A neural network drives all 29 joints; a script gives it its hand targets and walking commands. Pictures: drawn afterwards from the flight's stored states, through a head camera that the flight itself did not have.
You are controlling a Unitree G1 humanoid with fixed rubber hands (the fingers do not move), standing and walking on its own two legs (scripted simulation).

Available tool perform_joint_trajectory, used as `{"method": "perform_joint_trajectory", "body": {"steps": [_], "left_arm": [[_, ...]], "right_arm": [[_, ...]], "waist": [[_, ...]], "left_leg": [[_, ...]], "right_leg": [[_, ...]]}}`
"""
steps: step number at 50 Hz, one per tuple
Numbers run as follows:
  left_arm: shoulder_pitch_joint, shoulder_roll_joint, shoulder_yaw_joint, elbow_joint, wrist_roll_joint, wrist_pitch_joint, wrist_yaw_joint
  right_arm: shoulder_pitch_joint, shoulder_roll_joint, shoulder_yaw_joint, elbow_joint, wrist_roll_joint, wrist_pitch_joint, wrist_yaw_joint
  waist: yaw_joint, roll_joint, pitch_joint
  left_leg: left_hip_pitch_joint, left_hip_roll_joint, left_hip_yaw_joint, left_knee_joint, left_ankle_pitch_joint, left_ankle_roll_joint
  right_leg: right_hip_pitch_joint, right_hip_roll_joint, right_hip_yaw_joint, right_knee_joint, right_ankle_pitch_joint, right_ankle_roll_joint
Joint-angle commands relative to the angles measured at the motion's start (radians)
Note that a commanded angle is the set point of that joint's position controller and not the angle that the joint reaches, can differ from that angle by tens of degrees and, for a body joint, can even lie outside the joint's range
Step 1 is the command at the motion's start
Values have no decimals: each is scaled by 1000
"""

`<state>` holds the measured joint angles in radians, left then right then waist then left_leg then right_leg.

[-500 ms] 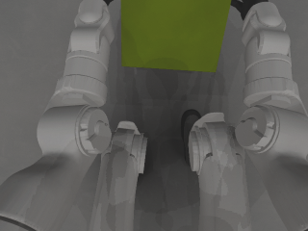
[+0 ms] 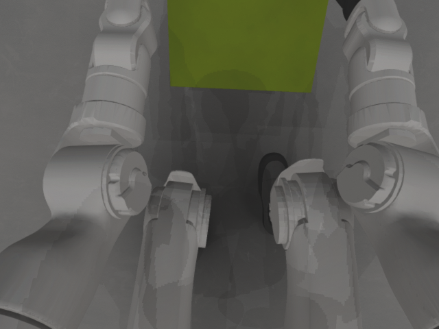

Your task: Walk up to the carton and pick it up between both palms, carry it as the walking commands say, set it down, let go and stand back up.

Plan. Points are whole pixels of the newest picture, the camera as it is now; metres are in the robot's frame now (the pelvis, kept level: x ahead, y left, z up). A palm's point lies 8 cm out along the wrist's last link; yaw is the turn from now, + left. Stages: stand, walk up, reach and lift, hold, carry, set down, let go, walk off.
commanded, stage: set down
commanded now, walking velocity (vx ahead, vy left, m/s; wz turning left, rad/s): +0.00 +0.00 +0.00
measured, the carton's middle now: (240, 12) +0.56 -0.07 -0.24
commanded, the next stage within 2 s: let go in 1.94 s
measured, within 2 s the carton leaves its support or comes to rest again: rests again in 0.38 s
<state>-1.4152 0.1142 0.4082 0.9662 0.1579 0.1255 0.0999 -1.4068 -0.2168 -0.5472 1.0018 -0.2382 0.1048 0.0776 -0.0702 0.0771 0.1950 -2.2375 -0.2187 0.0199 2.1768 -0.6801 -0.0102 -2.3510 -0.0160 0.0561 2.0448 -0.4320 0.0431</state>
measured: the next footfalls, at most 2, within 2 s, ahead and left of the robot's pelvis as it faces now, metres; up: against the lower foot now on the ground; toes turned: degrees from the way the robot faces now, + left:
none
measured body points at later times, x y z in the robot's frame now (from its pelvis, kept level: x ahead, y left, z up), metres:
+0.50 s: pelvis -0.02 -0.01 +0.00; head +0.35 -0.04 +0.24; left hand +0.53 +0.07 -0.19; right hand +0.48 -0.28 -0.20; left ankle +0.08 +0.09 -0.35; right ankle +0.14 -0.14 -0.35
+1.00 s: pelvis -0.02 -0.01 +0.03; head +0.32 -0.07 +0.31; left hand +0.55 +0.08 -0.11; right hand +0.48 -0.30 -0.12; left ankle +0.08 +0.09 -0.35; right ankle +0.14 -0.14 -0.35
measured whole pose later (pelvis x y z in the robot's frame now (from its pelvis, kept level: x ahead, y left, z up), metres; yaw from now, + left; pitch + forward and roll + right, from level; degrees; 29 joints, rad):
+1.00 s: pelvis -0.02 -0.01 +0.03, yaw -2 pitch +34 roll +2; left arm -1.28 0.28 0.12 0.91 -0.14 0.15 0.16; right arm -1.21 -0.37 -0.20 0.89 0.16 0.11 -0.07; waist -0.07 0.05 0.31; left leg -2.02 -0.13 0.02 2.12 -0.69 -0.02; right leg -2.18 0.04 0.04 1.98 -0.39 0.02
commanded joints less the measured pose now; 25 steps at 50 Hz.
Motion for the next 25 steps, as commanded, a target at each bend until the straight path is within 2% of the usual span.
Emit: {"method": "perform_joint_trajectory", "body": {"steps": [1, 2, 3, 4, 5, 6, 7, 8, 9, 10, 11, 12, 13, 14, 15, 16, 17, 18, 19, 20, 21, 22, 23, 24, 25], "left_arm": [[-183, -595, -307, 137, -30, 51, -159], [-180, -547, -305, 138, -61, 44, -148], [-171, -559, -301, 119, -26, 39, -142], [-160, -539, -283, 117, -50, 33, -137], [-167, -498, -297, 124, -40, 35, -127], [-121, -460, -287, 142, -59, 36, -126], [-139, -392, -291, 133, -45, 30, -114], [-112, -391, -271, 136, -49, 18, -102], [-101, -294, -253, 147, -50, 12, -84], [-106, -303, -270, 167, -80, 1, -70], [-83, -171, -243, 164, -79, -8, -52], [-46, -77, -255, 97, -98, -33, -23], [-80, -28, -264, 96, -152, -43, -3], [-80, 8, -274, 95, -148, -61, 13], [-89, 78, -264, 55, -162, -76, 36], [-127, 95, -282, 20, -197, -76, 48], [-130, 111, -286, 39, -213, -79, 47], [-187, 117, -311, -45, -223, -84, 48], [-196, 134, -330, -46, -233, -80, 47], [-213, 178, -314, -38, -245, -75, 48], [-205, 206, -312, -33, -243, -68, 58], [-234, 212, -330, -47, -255, -69, 56], [-263, 209, -356, -75, -283, -70, 58], [-243, 208, -358, -84, -284, -70, 51], [-282, 248, -356, -54, -276, -77, 57]], "right_arm": [[-48, 426, 142, 110, -13, 37, 77], [-12, 376, 136, 163, -21, 36, 67], [-40, 433, 151, 135, 9, 27, 72], [-26, 379, 147, 130, -22, 25, 68], [-7, 341, 108, 171, -10, 25, 63], [11, 312, 137, 149, 9, 14, 46], [4, 178, 55, 191, -29, 0, 21], [12, 202, 89, 155, 8, -19, 7], [-3, 108, 72, 139, 19, -35, -19], [-12, 108, 102, 144, 45, -57, -32], [-11, -29, 66, 122, 52, -79, -60], [-19, -79, 120, 59, 110, -105, -88], [-50, -150, 129, 73, 138, -131, -117], [-85, -175, 166, 34, 193, -153, -134], [-86, -178, 195, 20, 254, -164, -146], [-179, -229, 195, 16, 260, -166, -149], [-123, -224, 234, 18, 295, -159, -149], [-186, -182, 266, 9, 325, -143, -140], [-151, -249, 271, 63, 332, -145, -136], [-183, -198, 287, 8, 371, -135, -135], [-196, -248, 271, 37, 374, -135, -136], [-236, -279, 282, -15, 401, -129, -140], [-250, -255, 322, -15, 420, -129, -138], [-237, -247, 319, -23, 425, -125, -133], [-215, -270, 326, 56, 429, -118, -133]], "waist": [[-146, 97, -882], [-164, 83, -887], [-114, 110, -879], [-162, 47, -908], [-160, 90, -899], [-147, 56, -907], [-166, 106, -870], [-149, 89, -907], [-151, 76, -916], [-147, 60, -955], [-149, 65, -906], [-99, 60, -957], [-123, 38, -978], [-82, 21, -995], [-75, 21, -985], [-60, -5, -1016], [-47, -24, -1007], [-25, -23, -1045], [-51, -29, -980], [-43, -38, -1016], [-52, -31, -1006], [-11, 2, -1029], [-26, -1, -1073], [-23, 22, -1039], [-8, 10, -1080]], "left_leg": [[312, 48, -68, -303, 288, -45], [297, 49, -64, -294, 303, -53], [296, 41, -42, -304, 282, -47], [295, 38, -86, -298, 290, -36], [316, 47, -63, -294, 279, -47], [326, 42, -62, -307, 255, -52], [291, 48, -73, -304, 290, -58], [318, 48, -64, -303, 284, -52], [296, 58, -51, -270, 264, -58], [370, 53, -70, -294, 302, -56], [321, 57, -45, -272, 306, -60], [354, 61, -51, -276, 339, -57], [361, 66, -50, -263, 362, -59], [377, 59, -35, -266, 387, -49], [351, 81, -54, -275, 369, -34], [358, 71, -86, -272, 404, -39], [379, 80, -60, -270, 357, -36], [409, 88, -47, -248, 370, -30], [348, 91, -60, -290, 306, -30], [368, 103, -37, -254, 284, -25], [336, 120, -56, -243, 299, -17], [363, 122, -22, -248, 239, -30], [385, 126, -19, -233, 262, -32], [358, 149, -18, -270, 221, -26], [391, 135, -16, -239, 218, -26]], "right_leg": [[604, 45, -73, -48, 231, -50], [643, 45, -95, -56, 256, -46], [615, 53, -70, -56, 244, -51], [617, 49, -103, -34, 243, -33], [608, 34, -97, -44, 232, -43], [634, 37, -94, -53, 223, -39], [639, 29, -91, -48, 238, -48], [660, 39, -83, -54, 253, -53], [685, 47, -88, -52, 244, -47], [717, 45, -114, -40, 279, -35], [709, 46, -88, -57, 281, -38], [733, 45, -93, -39, 292, -29], [749, 42, -102, -54, 337, -22], [783, 45, -102, -41, 361, -26], [775, 39, -92, -26, 365, -23], [773, 22, -88, 1, 388, -23], [750, 19, -94, -18, 346, -21], [742, 18, -74, -20, 334, -22], [714, 17, -85, -17, 296, -29], [743, 20, -66, -38, 285, -22], [739, 6, -64, -9, 328, -15], [765, 10, -39, -38, 240, -22], [808, 11, -45, -35, 285, -20], [759, 4, -32, -43, 259, -17], [796, 0, -48, -36, 228, -26]]}}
